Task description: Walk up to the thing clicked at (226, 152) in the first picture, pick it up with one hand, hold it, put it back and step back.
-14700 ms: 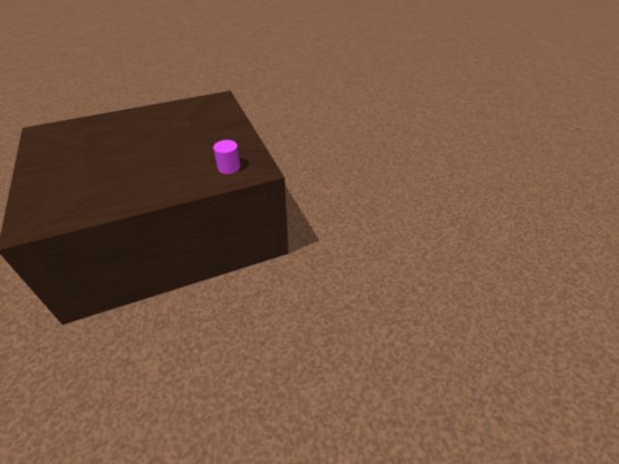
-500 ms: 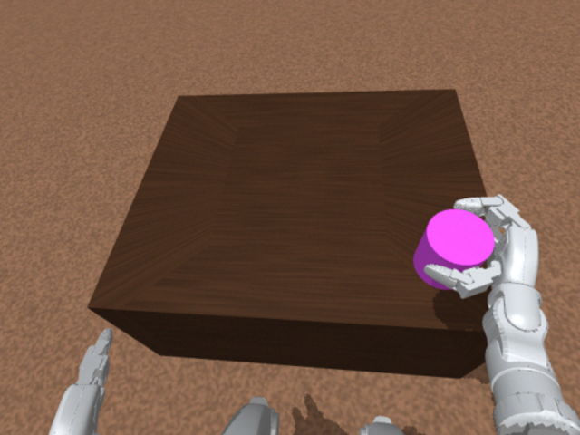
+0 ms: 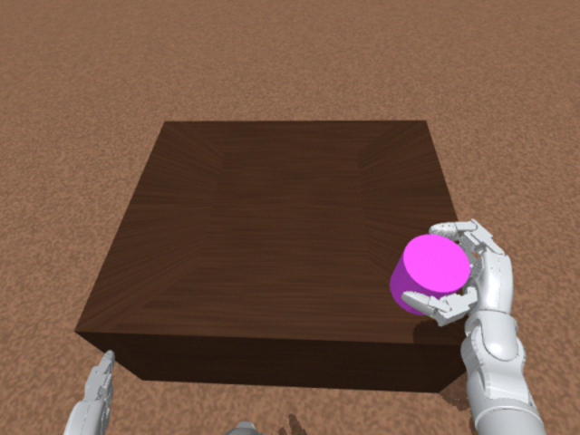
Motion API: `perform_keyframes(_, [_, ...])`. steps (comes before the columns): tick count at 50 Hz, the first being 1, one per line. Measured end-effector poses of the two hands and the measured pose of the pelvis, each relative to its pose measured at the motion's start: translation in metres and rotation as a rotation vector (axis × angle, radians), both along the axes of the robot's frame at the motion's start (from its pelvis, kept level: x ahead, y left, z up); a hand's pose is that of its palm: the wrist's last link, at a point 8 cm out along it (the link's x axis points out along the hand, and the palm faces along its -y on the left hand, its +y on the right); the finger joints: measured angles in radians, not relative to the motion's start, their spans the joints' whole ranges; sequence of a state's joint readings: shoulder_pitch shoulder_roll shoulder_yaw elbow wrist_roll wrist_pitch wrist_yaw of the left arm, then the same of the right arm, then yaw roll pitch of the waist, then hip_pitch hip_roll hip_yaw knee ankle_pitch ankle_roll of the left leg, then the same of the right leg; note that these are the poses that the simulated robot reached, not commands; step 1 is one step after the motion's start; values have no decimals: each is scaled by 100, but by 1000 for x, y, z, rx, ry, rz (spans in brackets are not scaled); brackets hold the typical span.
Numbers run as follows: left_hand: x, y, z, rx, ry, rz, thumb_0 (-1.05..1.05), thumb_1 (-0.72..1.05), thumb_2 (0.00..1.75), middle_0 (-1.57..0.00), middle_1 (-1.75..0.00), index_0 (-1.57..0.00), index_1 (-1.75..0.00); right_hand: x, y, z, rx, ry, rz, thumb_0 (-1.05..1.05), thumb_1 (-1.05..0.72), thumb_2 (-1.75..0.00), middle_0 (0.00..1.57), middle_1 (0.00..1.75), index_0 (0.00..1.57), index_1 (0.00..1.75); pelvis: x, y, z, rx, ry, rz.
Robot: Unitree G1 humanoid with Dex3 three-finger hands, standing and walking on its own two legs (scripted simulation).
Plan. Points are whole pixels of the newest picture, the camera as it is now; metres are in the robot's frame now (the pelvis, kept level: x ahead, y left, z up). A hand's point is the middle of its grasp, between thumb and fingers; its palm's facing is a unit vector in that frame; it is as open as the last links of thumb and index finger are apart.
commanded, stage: lift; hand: right
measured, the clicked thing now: (426, 276) +0.36 -0.16 +0.01
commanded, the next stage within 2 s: hold in 0.34 s
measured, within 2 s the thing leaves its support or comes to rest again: neither
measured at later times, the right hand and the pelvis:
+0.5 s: hand (449, 264) +0.36 -0.18 +0.06, palm faces +0.20 +0.98 +0.00, open 11.5 cm; pelvis +0.01 +0.00 +0.01, yaw +0 degrees
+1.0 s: hand (450, 259) +0.35 -0.17 +0.08, palm faces +0.17 +0.99 +0.00, open 11.5 cm; pelvis +0.01 -0.01 +0.03, yaw +0 degrees
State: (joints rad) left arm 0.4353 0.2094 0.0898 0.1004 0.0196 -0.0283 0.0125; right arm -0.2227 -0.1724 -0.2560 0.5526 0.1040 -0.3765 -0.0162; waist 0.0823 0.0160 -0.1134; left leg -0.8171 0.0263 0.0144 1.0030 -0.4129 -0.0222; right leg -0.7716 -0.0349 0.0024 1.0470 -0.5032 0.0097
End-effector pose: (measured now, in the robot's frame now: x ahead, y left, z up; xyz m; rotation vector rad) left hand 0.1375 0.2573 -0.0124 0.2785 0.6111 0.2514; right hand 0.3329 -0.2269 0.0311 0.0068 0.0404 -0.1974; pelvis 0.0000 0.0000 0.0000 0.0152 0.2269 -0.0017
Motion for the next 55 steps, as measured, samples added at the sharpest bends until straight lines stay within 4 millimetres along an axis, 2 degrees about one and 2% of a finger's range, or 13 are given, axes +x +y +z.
perform_keyframes(5, [0,5,1,13,19,15,-1,-54,5,-4,-5,-4,-4,-2,0,5,-7,-9,1,-3,61,-91,65,103,72,108,2,-1,3,-2,-10,2])
perform_keyframes(14, [11,-6,7,-13,1,-5,-1,-55,5,-4,-5,-4,-4,-4,3,15,-5,-13,7,-3,61,-91,64,103,72,108,8,-1,10,-3,-28,0])
perform_keyframes(21, [10,-2,3,-19,26,20,-1,-55,5,-5,-5,-4,-5,-5,-3,24,-9,-21,-7,-3,61,-91,64,103,71,108,11,-3,13,-5,-39,-2])
perform_keyframes(32, [14,-5,2,-32,39,26,-1,-54,5,-5,-5,-4,-5,-10,3,29,-4,-11,20,-3,61,-91,64,103,71,108,14,-5,18,-5,-54,2])
perform_keyframes(38, [16,-3,4,-32,41,41,-1,-54,5,-5,-6,-5,-5,-12,-1,37,-8,-23,2,-3,61,-91,64,103,71,108,16,-6,21,-6,-69,1])
perform_keyframes(46, [20,-10,4,-53,37,26,-1,-53,5,-5,-6,-5,-5,-9,2,45,-11,-27,18,-3,61,-91,64,104,71,109,15,-6,24,-7,-82,-2])
perform_keyframes(55, [12,-3,4,-43,52,55,-1,-53,5,-5,-6,-5,-5,-10,4,40,11,-2,8,-3,61,-91,64,104,71,109,13,-6,27,-9,-88,3])
